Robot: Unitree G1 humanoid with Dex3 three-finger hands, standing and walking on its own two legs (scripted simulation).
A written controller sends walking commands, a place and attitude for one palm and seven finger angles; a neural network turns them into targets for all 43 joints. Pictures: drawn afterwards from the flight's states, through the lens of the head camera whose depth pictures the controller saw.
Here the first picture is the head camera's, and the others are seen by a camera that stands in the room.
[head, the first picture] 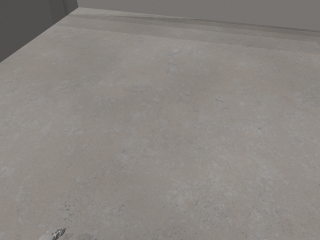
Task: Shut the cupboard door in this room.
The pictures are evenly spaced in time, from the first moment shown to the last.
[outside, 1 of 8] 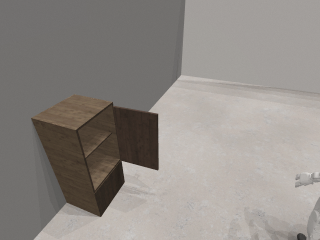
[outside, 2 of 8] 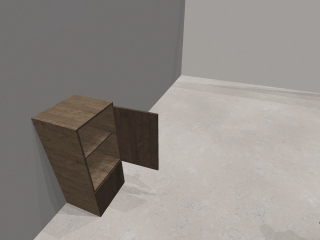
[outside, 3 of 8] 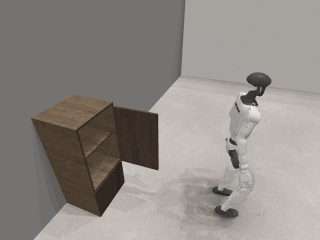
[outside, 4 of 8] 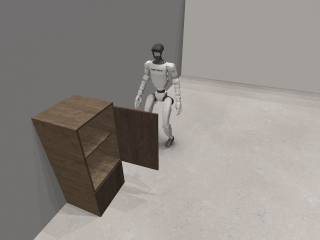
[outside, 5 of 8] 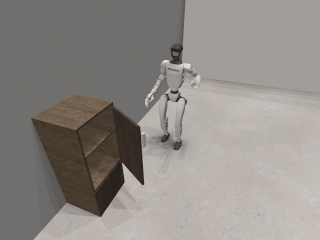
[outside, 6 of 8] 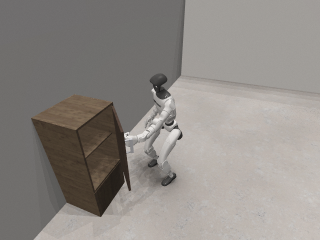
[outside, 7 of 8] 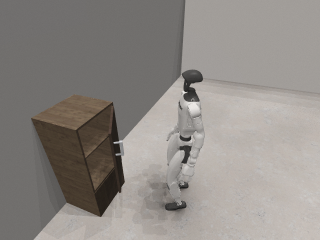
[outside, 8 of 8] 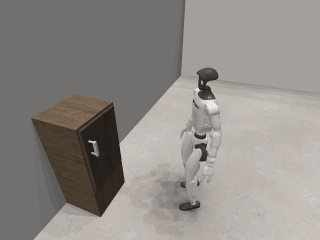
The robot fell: no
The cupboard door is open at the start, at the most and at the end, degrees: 92 92 0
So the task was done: yes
